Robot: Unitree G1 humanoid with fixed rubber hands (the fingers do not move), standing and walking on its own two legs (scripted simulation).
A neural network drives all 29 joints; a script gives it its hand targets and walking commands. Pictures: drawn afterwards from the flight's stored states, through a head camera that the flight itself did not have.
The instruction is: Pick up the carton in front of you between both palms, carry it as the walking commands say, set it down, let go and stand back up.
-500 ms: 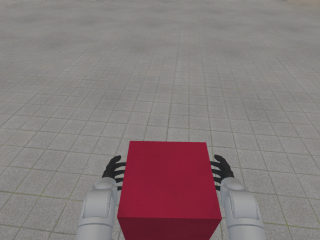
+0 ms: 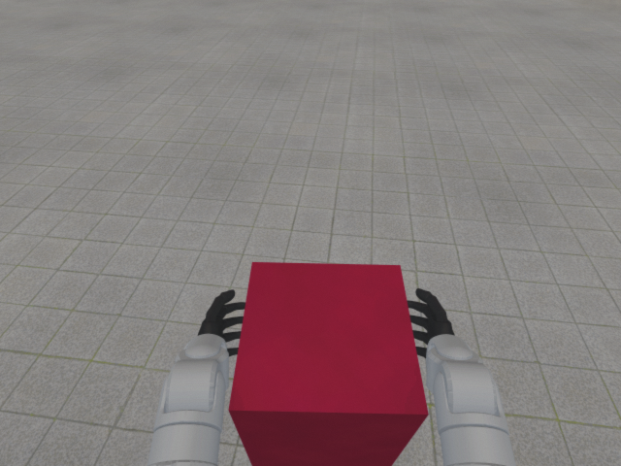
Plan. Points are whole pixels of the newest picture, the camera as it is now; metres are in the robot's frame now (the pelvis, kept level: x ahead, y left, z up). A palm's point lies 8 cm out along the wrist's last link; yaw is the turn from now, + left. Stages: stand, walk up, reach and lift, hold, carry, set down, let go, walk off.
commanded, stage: carry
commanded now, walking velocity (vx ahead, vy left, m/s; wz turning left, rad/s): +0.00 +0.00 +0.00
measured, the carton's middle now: (323, 369) +0.29 +0.00 -0.04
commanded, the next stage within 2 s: hold in 0.30 s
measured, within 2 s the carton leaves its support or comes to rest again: neither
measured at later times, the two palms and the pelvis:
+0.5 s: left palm (188, 366) +0.25 +0.17 +0.04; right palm (419, 346) +0.29 -0.12 +0.04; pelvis -0.01 +0.00 +0.01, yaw +6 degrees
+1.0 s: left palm (210, 366) +0.25 +0.14 +0.05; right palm (438, 330) +0.30 -0.15 +0.05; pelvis -0.01 -0.06 +0.01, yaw +11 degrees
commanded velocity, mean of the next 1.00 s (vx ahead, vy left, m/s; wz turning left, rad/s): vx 0.00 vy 0.00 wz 0.00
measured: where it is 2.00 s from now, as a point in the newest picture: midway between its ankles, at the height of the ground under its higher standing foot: outside the picture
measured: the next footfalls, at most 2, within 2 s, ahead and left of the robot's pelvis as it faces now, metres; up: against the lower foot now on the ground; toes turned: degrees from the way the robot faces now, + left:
none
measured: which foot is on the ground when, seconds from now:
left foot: down 0.00-1.00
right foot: down 0.00-1.00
